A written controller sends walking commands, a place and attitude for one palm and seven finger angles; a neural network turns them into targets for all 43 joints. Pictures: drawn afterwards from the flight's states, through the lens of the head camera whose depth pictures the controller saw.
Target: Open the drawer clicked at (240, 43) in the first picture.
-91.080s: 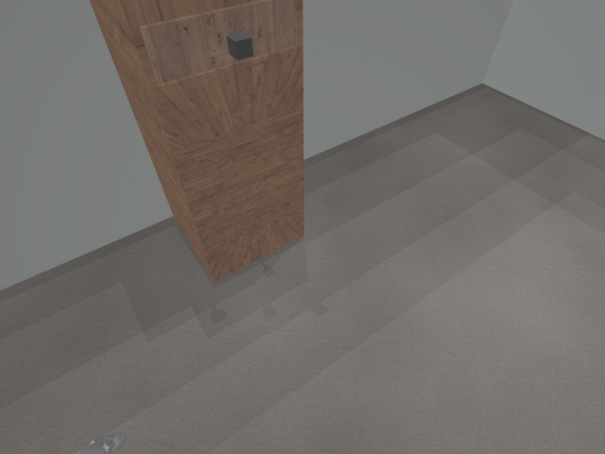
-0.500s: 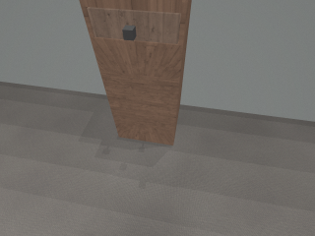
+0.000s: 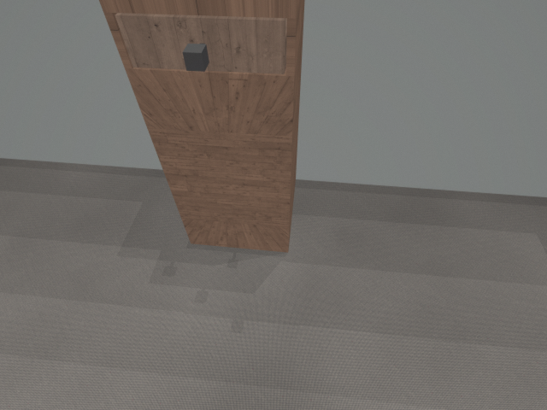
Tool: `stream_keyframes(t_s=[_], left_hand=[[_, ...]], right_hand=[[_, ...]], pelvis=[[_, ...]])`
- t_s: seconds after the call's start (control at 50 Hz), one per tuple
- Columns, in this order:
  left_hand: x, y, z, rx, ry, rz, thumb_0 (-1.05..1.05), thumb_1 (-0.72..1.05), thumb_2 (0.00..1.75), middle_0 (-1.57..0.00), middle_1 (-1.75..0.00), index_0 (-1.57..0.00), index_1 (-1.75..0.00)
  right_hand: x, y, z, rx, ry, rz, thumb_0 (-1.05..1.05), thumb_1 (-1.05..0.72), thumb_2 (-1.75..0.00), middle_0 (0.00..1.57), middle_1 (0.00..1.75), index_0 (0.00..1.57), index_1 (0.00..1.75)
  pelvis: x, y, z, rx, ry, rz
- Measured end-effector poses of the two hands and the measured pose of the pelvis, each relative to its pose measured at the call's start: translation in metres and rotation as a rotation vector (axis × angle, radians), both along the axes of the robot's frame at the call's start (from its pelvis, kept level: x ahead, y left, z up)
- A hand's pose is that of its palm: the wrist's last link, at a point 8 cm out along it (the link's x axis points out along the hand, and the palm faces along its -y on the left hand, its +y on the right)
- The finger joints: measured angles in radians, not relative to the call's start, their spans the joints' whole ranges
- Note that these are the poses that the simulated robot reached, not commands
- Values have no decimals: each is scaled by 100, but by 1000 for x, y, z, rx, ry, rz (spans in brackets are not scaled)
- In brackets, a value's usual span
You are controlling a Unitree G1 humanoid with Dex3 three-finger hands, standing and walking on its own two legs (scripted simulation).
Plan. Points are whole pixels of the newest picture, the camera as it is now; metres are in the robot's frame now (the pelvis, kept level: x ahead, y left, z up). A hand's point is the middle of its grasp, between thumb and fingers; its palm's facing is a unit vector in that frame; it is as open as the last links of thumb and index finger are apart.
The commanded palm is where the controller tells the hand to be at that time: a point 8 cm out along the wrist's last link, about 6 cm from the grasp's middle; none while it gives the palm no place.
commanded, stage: take the last steps up to it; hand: left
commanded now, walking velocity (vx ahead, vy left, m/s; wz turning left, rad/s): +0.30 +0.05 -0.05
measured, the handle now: (198, 53) +0.81 +0.21 +0.12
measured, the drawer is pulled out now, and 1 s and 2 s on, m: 0.00 0.00 0.00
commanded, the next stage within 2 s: come to a stop and stand still in 0.56 s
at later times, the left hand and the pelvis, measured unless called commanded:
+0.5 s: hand (200, 341) +0.27 +0.16 -0.18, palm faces -0.02 -0.98 -0.19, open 7.4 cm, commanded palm none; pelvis +0.16 -0.02 -0.02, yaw -1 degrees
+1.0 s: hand (194, 316) +0.31 +0.18 -0.17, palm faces +0.03 -0.97 -0.24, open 7.4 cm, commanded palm none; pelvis +0.27 -0.01 +0.00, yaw -2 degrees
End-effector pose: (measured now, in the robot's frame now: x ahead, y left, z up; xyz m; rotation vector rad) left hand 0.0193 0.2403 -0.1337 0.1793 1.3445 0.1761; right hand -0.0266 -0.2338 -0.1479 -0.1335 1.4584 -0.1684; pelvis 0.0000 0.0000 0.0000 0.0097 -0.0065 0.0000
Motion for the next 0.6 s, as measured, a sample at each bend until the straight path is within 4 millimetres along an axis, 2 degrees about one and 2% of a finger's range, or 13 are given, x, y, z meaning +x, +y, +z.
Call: stream_keyframes(t_s=[0.08,0.16,0.22,0.28,0.38,0.48,0.54,0.6], left_hand=[[2,1,-4,-13,10,34,0,90,90,-20,-30,-20,-30],[3,7,-15,-36,64,58,0,90,90,-20,-30,-20,-30],[19,9,-15,-41,106,32,0,90,90,-20,-30,-20,-30],[55,8,-12,-49,79,7,1,90,90,-20,-30,-20,-30],[143,-4,-6,-60,-44,-51,1,91,90,-20,-30,-20,-30],[229,-25,-14,-43,-177,-98,0,91,90,-20,-30,-20,-30],[252,-34,-13,-36,-210,-74,0,91,90,-20,-30,-20,-30],[255,-40,-9,-30,-165,-62,0,91,90,-20,-30,-20,-30]], right_hand=[[7,3,1,-8,33,4,0,-91,-89,20,30,20,30],[29,11,4,-37,3,0,0,-91,-89,20,30,20,30],[38,18,8,-47,-25,-26,0,-91,-89,20,30,20,30],[38,27,13,-30,11,-42,0,-91,-89,19,30,20,30],[37,35,15,19,131,-56,0,-91,-89,20,30,20,30],[52,25,-1,54,218,-99,0,-91,-89,20,30,20,30],[88,10,-8,46,203,-99,0,-91,-89,20,30,20,30],[148,-4,-5,20,99,-82,1,-91,-89,20,30,20,30]], pelvis=[[17,5,-2,-14,8,13],[38,15,-6,-9,6,-5],[56,18,-4,-4,4,-25],[73,16,0,-7,8,-21],[106,8,1,-11,15,-21],[152,-14,-17,0,4,-20],[171,-20,-18,-16,-14,-11],[189,-23,-9,-18,-5,-9]])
